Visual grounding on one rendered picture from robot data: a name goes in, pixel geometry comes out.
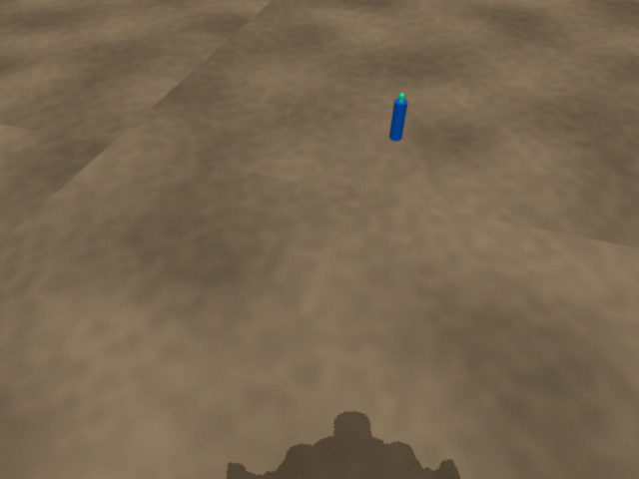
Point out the bottle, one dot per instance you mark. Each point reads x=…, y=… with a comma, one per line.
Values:
x=398, y=116

